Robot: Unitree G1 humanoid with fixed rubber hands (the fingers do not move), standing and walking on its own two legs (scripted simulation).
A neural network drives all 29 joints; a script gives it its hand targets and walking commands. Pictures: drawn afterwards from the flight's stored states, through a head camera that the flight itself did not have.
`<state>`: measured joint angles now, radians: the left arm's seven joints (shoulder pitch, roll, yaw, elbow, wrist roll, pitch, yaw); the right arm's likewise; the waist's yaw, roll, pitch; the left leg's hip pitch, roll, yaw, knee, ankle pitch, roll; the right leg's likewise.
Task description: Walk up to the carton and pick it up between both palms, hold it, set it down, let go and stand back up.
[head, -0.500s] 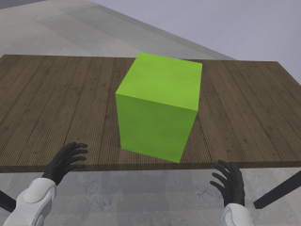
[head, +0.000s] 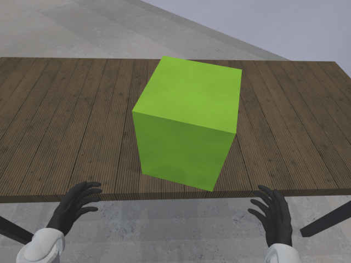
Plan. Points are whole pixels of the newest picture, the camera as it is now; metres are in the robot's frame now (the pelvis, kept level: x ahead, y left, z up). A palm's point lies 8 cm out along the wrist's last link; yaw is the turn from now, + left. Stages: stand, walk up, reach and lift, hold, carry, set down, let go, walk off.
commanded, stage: set down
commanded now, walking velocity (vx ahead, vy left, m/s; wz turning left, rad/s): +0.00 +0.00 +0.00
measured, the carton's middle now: (188, 125) +0.43 -0.01 +0.05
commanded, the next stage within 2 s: let go in 1.20 s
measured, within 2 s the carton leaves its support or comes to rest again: neither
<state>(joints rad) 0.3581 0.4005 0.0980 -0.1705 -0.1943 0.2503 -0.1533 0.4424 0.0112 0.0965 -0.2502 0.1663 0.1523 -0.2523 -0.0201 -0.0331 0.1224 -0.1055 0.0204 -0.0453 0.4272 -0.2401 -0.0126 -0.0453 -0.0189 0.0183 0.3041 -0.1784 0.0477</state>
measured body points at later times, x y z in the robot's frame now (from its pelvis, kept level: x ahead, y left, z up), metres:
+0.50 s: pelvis +0.00 +0.00 +0.00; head +0.02 +0.00 +0.45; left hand +0.19 +0.24 -0.02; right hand +0.17 -0.19 -0.01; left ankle +0.00 +0.12 -0.75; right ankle +0.00 -0.15 -0.75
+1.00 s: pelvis +0.00 -0.01 +0.00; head +0.00 -0.01 +0.45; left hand +0.17 +0.22 -0.06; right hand +0.16 -0.23 -0.05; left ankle +0.00 +0.12 -0.75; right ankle +0.00 -0.15 -0.75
